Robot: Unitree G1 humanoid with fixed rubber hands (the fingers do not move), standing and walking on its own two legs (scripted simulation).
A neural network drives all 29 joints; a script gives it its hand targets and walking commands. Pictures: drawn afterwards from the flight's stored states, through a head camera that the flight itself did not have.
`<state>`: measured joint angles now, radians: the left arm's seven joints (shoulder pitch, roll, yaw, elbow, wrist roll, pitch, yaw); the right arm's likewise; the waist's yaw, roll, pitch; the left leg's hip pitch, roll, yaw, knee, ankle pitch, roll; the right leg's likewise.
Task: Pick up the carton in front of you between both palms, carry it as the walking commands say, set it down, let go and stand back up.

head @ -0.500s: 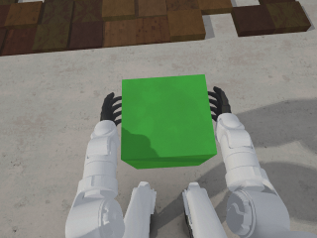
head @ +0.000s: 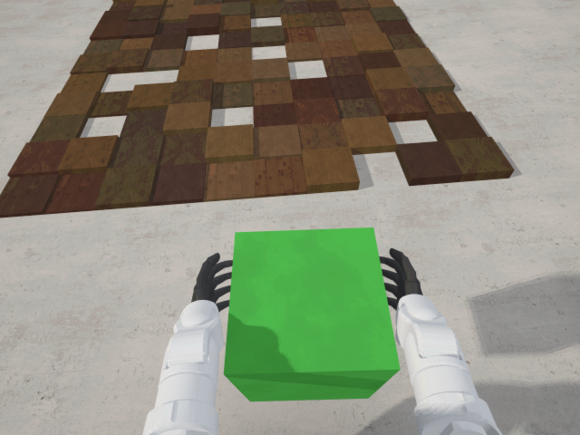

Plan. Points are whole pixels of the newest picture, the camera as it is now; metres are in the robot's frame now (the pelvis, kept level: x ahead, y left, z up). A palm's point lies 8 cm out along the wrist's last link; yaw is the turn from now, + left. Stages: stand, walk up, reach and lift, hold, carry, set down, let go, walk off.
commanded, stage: reach and lift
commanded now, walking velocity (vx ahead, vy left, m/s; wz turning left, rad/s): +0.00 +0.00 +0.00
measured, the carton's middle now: (306, 321) +0.31 +0.00 -0.09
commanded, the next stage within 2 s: hold in 1.24 s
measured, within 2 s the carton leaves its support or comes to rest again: neither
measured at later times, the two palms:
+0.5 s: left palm (192, 297) +0.29 +0.15 +0.06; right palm (429, 295) +0.29 -0.15 +0.06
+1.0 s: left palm (192, 286) +0.30 +0.15 +0.07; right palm (430, 283) +0.30 -0.15 +0.07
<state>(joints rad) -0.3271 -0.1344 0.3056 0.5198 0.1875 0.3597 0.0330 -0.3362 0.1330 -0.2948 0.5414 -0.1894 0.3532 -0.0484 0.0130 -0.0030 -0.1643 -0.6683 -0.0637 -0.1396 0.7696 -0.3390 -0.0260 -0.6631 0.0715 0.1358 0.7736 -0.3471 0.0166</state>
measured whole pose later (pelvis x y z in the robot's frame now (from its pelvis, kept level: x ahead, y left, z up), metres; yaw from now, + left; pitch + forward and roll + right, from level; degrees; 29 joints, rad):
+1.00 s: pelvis +0.01 +0.00 +0.04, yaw +0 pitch -4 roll +0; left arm -0.28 -0.16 0.25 0.32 0.28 0.66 -0.01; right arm -0.27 0.15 -0.25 0.32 -0.28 0.66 0.00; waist 0.01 0.00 0.00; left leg -0.11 -0.04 -0.13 0.39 -0.21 -0.01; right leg -0.10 0.04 0.14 0.39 -0.21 0.01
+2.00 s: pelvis +0.05 +0.02 +0.03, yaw -2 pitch +3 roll +0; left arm -0.18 -0.14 0.16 -0.12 0.16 0.93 0.04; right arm -0.21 0.14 -0.13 -0.07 -0.17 0.92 -0.05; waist 0.00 0.00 -0.18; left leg -0.25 0.03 0.03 0.53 -0.34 0.00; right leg -0.34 -0.04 -0.04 0.67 -0.46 0.01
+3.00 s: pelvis +0.63 -0.01 +0.04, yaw +1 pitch +4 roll +1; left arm 0.07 -0.13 0.05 -0.40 0.02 1.07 0.14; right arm 0.07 0.13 -0.05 -0.41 -0.04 1.08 -0.13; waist 0.04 0.00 -0.11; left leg -0.57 0.11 0.09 1.00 -0.23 0.01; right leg -0.22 -0.02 -0.25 0.35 -0.20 -0.08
